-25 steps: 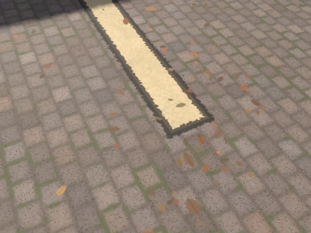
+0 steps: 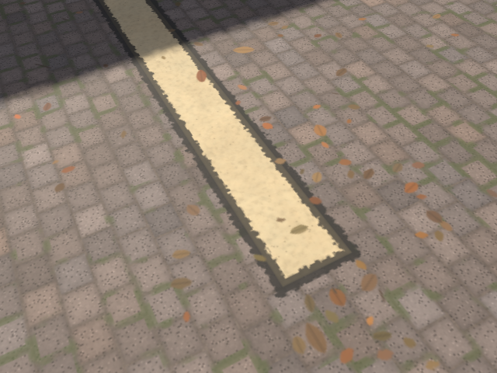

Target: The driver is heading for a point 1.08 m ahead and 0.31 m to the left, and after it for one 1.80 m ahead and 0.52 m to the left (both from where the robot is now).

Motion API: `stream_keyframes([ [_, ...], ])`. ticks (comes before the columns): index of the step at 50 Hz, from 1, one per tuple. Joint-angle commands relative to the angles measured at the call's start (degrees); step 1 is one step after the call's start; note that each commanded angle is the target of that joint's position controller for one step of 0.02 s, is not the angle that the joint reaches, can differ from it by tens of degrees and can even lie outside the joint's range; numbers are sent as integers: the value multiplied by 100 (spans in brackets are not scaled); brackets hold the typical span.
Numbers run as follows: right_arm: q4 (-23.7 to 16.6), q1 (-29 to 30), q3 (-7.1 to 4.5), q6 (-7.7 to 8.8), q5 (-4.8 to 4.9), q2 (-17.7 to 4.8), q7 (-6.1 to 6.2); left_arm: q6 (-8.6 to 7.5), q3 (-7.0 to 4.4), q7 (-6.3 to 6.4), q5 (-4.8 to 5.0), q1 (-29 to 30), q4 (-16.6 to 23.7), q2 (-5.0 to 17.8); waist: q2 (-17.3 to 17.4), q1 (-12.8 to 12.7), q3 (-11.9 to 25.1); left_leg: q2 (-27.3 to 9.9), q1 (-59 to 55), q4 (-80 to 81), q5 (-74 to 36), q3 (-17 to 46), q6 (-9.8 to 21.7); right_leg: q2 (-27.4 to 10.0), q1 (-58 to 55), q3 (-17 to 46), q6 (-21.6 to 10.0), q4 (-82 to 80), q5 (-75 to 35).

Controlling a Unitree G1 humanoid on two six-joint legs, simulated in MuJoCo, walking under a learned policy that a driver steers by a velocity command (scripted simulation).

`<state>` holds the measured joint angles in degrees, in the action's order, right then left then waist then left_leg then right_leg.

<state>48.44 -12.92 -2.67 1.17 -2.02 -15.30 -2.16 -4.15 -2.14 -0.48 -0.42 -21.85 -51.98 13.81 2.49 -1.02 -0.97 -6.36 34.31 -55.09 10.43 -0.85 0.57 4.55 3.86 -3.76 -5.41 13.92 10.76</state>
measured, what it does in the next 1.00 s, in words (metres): walks ahead: left foot, then right foot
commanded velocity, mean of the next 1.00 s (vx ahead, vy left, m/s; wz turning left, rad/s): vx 0.31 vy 0.00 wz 0.06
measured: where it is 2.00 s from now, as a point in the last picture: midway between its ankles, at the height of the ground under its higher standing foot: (214, 319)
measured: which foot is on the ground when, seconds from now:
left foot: up 0.00-0.24, down 0.26-0.74, up 0.76-1.00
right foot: down 0.00-0.28, up 0.30-0.70, down 0.72-1.00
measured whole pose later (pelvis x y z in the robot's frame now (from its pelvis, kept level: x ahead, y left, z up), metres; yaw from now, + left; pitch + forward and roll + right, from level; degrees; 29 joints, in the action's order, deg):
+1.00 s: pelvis +0.36 +0.03 +0.00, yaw +7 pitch +0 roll +0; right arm 56.5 -14.4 -3.0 -0.9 -1.8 -12.4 -0.9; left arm -1.5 -3.3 2.6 -0.8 -13.4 -56.6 13.2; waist 0.0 0.5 -0.2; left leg -1.6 21.1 -48.3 24.5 -2.2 2.9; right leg -0.9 12.9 -9.1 -3.4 19.9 7.4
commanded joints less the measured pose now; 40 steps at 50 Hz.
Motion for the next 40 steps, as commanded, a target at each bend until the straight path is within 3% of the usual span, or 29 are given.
stream_keyframes([
  [1,-386,385,-17,34,10,-200,-17,-107,-129,6,14,-35,169,657,-568,54,-359,-60,415,644,-622,-66,-90,-1459,61,883,-690,-784,-1603],
  [6,-653,1244,52,75,42,-180,-9,-104,-131,40,-32,-490,-142,749,-575,-184,-495,170,217,1761,-1001,-274,80,-1559,-461,691,-603,-659,-2157],
  [9,-741,1353,32,118,36,-265,14,-77,-143,98,-70,-526,-285,834,-574,-120,-530,316,21,2135,-594,-315,318,-1738,-923,680,-531,-352,-2839],
  [11,-588,820,-27,164,33,-363,78,-68,-161,126,-95,-356,-324,934,-643,166,-237,624,-848,2353,-136,-453,523,-1711,-1020,543,-391,400,-4330],
  [12,-334,61,-87,208,12,-441,129,-42,-168,124,-94,-264,-346,969,-557,513,166,827,-1748,2665,-171,-555,651,-1552,-931,390,-296,1329,-4792],
  [13,-7,-960,-184,267,-76,-680,195,-41,-129,122,-71,-259,-312,880,-371,886,771,535,-3206,2771,-255,-228,849,-1300,-182,217,-189,2612,-4007],
  [14,94,-1711,-375,286,-206,-1389,257,-62,11,67,127,-732,-102,337,759,851,1662,-1189,-5104,2930,355,2158,1474,-568,1747,-128,88,4840,-1392],
  [15,132,-1614,-376,216,3,-1336,190,-63,-78,68,50,-755,-183,560,983,761,1963,-1773,-5260,3845,333,4067,1788,116,2722,470,82,5982,1887],
  [16,50,-919,-326,189,131,-1126,173,-41,-147,71,-36,-294,-90,736,381,494,981,-1542,-4433,3914,702,3245,1646,-322,3144,826,9,6232,1489],
  [17,-42,-395,-210,210,140,-694,164,-68,-117,45,-34,9,-32,639,20,347,321,-1376,-3551,4074,-57,2489,1546,-540,3086,754,24,5967,1060],
  [18,-8,-204,-125,254,129,-430,166,-44,-99,44,-28,65,-59,481,-61,165,-31,-1100,-2961,4189,-1153,1818,1354,-720,2817,683,58,5595,886],
  [20,148,-187,-36,353,138,-200,179,125,-68,37,-153,-197,-191,301,108,-102,-38,-779,-2366,4161,-3145,903,1156,-777,2122,586,228,5196,851],
  [22,301,-382,-42,443,140,-310,169,212,-65,23,-148,-243,-224,213,113,-199,122,-671,-2324,4095,-4353,478,1201,-664,1978,470,342,4966,683],
  [25,422,-400,-19,416,134,-391,193,267,-28,25,-124,176,-149,149,226,-201,102,-439,-2388,4077,-4598,30,1121,-688,2114,295,451,4009,176],
  [29,628,-653,35,325,128,-347,232,282,53,80,-75,798,-85,81,346,64,196,-354,-2597,3936,-4419,-129,1010,-616,1760,84,472,2794,-430],
  [33,811,-719,58,224,115,-297,293,249,48,186,-73,881,-186,156,319,134,89,-554,-2812,3573,-3790,155,987,-571,1448,146,333,2055,-203],
  [35,869,-604,84,180,158,-225,338,163,54,227,-110,582,-356,129,50,-54,31,-420,-2656,3138,-2880,232,736,-621,735,261,220,921,-943],
  [36,877,-804,105,189,118,-153,352,89,-11,261,-139,318,-456,446,-386,-16,244,-179,-2424,2794,-1894,186,500,-1152,68,779,165,788,-2560],
  [37,970,-1496,166,169,133,153,350,69,-52,273,-123,260,-457,740,-1041,353,532,230,-2049,2463,347,44,364,-2026,-538,1452,-217,1085,-4358],
  [38,1176,-1690,191,39,231,277,400,148,-33,277,11,376,-439,586,-1331,195,755,634,-2096,2165,1614,-121,298,-2371,-324,1799,-828,983,-4020],
  [39,1081,-1244,116,-48,212,-11,441,188,-5,284,0,548,-355,438,-1151,110,499,741,-1960,1917,1874,-80,271,-2355,-3,1936,-921,709,-3301],
  [40,929,-797,54,-107,191,-124,434,218,-14,313,-29,730,-295,484,-1133,68,366,827,-1780,1582,2011,-59,264,-2292,171,1866,-901,530,-2749],
])
Velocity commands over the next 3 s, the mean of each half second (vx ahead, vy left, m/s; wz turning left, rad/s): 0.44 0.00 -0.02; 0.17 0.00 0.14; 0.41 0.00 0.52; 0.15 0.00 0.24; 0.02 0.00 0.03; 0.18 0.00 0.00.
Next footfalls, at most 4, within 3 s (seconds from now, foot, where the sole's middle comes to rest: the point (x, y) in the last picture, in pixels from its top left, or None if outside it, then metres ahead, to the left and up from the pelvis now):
0.26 left None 0.31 0.12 -0.79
0.72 right None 0.45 -0.06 -0.78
1.16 left None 0.39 0.15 -0.79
1.62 right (238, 288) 0.76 0.11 -0.79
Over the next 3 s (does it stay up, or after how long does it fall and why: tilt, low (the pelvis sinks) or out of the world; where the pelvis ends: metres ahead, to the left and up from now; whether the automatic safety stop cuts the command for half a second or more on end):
stays up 0.75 0.18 -0.01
